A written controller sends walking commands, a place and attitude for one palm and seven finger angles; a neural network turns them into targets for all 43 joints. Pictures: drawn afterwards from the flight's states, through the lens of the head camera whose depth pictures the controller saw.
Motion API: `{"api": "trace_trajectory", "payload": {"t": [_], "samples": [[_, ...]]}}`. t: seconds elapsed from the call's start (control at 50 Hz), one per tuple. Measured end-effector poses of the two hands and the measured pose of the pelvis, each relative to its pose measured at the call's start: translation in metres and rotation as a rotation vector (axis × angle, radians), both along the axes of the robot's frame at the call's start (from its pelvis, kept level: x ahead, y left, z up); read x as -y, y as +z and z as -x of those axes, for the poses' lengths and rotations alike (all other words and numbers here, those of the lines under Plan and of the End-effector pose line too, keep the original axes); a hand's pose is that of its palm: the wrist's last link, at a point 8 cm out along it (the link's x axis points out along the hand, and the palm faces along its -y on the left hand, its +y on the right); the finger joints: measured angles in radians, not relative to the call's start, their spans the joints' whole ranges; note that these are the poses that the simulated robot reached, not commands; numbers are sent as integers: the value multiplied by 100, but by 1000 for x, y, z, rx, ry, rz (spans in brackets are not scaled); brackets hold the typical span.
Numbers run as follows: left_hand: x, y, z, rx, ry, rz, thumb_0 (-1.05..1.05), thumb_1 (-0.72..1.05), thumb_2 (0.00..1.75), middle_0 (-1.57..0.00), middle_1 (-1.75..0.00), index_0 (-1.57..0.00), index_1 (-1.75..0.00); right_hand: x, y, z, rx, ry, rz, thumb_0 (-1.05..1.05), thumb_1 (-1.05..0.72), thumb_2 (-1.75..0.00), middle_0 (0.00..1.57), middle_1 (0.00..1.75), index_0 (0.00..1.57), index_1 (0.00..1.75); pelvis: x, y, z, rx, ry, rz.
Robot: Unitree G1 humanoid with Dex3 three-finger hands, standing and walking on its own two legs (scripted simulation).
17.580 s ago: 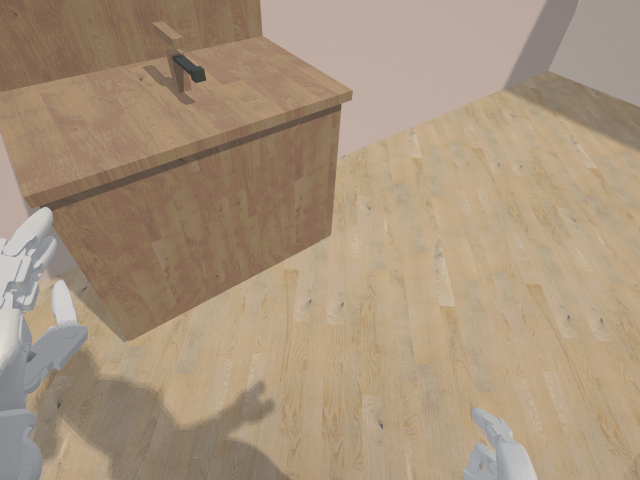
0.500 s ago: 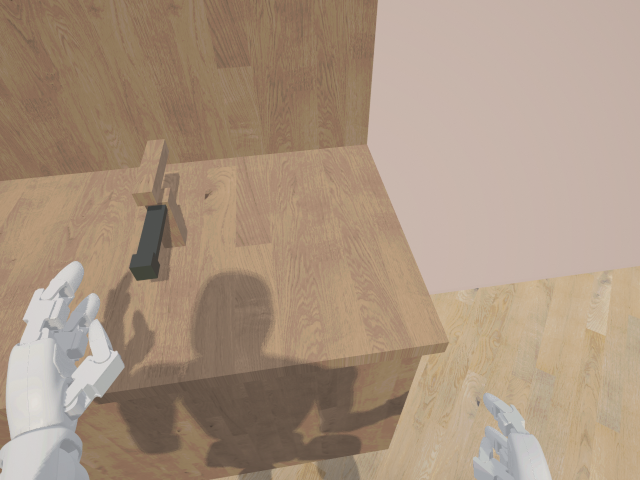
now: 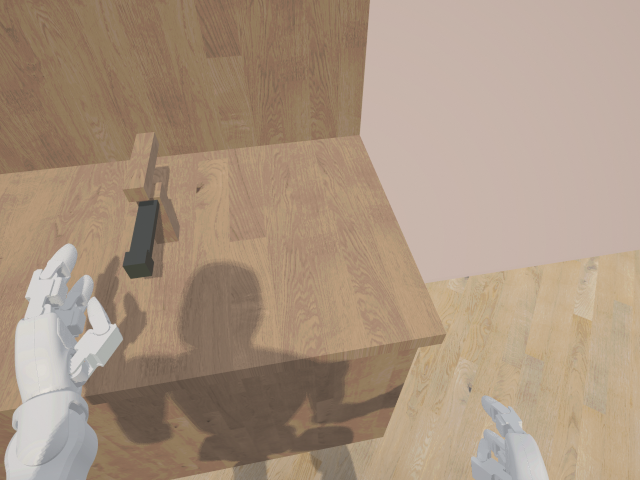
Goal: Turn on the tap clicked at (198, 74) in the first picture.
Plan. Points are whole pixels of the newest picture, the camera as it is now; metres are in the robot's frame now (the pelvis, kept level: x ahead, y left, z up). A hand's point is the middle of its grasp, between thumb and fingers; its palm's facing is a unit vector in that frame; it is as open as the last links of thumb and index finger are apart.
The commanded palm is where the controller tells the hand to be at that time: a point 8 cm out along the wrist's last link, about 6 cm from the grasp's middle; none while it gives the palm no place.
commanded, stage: reach beside the lever's end, fingers flat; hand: left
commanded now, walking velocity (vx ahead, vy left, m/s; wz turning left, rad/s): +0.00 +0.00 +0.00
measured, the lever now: (138, 264) +0.35 +0.29 +0.07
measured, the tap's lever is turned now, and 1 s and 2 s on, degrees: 0 0 0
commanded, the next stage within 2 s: push the lever round in 1.54 s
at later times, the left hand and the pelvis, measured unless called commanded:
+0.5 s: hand (101, 314) +0.26 +0.28 +0.10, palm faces +0.54 -0.84 -0.11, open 7.7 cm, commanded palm +0.22 +0.32 +0.09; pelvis +0.00 +0.00 +0.00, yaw -1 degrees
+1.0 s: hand (104, 286) +0.31 +0.31 +0.08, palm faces +0.53 -0.84 -0.10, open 7.8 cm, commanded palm +0.27 +0.35 +0.07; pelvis +0.00 +0.00 +0.00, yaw -1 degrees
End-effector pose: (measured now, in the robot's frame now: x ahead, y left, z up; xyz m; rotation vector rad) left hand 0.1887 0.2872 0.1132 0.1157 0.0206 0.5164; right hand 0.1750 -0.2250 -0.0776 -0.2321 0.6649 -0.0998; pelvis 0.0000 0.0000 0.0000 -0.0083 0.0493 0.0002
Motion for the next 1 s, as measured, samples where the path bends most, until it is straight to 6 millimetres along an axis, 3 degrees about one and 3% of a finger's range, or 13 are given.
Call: {"api": "trace_trajectory", "payload": {"t": [0.24, 0.54, 1.0], "samples": [[-6, -4, -21, 6, -7, 6, 2, 89, 90, -19, -24, -18, -24, 3, -3, 4, -24, -22, 1, 1, -90, -90, 21, 30, 20, 30, -2, 1, -1, -9, -8, -2], [-31, -12, -25, 23, 45, -2, 2, 89, 90, -17, -21, -17, -20, 14, -7, 14, -65, -50, 25, 1, -90, -90, 21, 30, 20, 30, 0, 0, 3, -17, -8, 1], [-59, -30, -71, -8, 45, 25, 2, 89, 90, -16, -15, -15, -15, 26, -21, 47, -175, -116, 49, 1, -90, -90, 21, 30, 20, 30, -3, -3, 5, -64, -19, 3]]}}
